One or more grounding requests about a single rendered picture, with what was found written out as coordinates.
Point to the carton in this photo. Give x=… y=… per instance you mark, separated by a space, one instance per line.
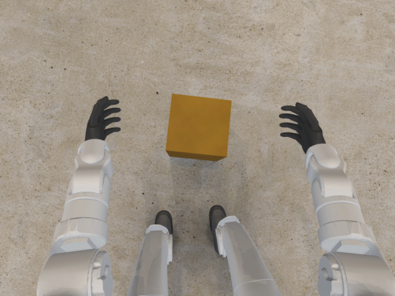
x=198 y=127

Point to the left robot thigh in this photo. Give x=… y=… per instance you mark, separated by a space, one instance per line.
x=150 y=273

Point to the left robot upper arm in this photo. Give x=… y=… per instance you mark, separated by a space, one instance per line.
x=78 y=273

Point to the robot right shin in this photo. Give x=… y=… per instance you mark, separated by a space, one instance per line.
x=228 y=219

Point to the right robot hand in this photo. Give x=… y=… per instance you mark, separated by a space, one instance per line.
x=309 y=131

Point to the robot right forearm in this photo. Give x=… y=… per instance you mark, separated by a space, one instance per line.
x=342 y=226

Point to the right robot upper arm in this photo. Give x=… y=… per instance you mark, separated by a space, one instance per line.
x=351 y=274

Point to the left robot hand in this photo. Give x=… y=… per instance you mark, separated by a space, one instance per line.
x=96 y=124

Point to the robot left forearm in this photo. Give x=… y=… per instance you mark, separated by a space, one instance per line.
x=83 y=224

